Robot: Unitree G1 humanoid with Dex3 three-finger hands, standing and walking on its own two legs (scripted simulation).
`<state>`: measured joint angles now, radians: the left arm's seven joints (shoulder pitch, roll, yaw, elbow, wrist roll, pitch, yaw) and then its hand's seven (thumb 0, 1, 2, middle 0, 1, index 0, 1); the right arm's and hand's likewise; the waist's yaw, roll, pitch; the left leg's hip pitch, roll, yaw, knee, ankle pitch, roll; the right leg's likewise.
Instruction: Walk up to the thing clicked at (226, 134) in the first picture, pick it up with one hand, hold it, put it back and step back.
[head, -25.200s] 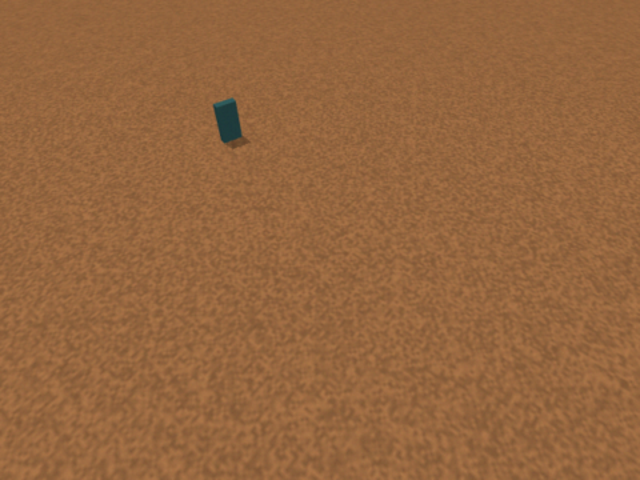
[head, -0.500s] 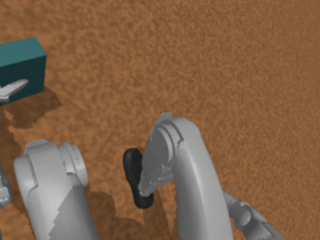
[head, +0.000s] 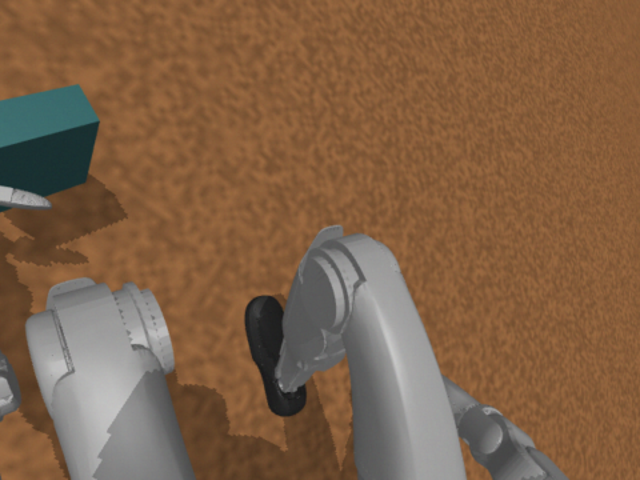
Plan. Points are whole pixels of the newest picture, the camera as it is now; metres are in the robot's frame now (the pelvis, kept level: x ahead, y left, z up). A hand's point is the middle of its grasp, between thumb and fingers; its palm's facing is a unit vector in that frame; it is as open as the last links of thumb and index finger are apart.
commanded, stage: withdraw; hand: left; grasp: from the side
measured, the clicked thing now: (33, 157) +0.48 +0.20 -0.20
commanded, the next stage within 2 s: rise in 0.16 s
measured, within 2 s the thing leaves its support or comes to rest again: neither
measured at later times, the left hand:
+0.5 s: hand out of the picture +0.45 +0.35 -0.04, palm faces +0.25 -0.93 -0.26, open 17.4 cm
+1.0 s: hand out of the picture +0.32 +0.29 +0.14, palm faces +0.23 -0.88 -0.42, open 17.2 cm
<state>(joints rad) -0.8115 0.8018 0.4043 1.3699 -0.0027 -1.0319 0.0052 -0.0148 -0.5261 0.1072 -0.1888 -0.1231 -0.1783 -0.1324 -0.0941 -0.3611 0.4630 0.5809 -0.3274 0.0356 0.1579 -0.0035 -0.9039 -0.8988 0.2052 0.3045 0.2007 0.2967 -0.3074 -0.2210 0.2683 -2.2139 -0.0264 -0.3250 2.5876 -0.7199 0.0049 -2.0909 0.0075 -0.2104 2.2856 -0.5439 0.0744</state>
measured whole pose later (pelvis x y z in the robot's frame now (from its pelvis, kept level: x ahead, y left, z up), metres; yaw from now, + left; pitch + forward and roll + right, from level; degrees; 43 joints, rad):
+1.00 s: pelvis +0.05 -0.02 +0.24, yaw +12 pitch +30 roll -3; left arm -0.17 0.40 0.20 0.51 0.07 0.00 0.07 -0.01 -0.50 0.08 -0.08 -0.07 -0.08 -0.08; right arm 0.12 -0.24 0.01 0.50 0.05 0.11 -0.06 0.00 -0.90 -0.90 0.20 0.31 0.20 0.30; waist -0.07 0.00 -0.17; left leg -1.58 0.02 -0.05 1.72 -0.66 -0.01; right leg -1.59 -0.03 -0.02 1.65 -0.57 0.03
